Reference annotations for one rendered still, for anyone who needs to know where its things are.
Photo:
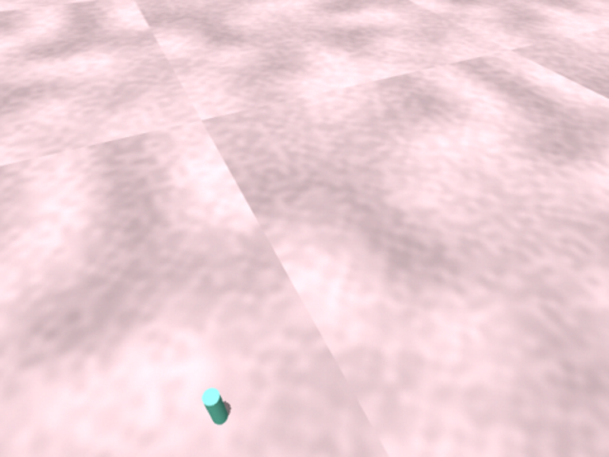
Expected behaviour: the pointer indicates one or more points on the can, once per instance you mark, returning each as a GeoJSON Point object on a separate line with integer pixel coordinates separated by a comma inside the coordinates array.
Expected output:
{"type": "Point", "coordinates": [215, 405]}

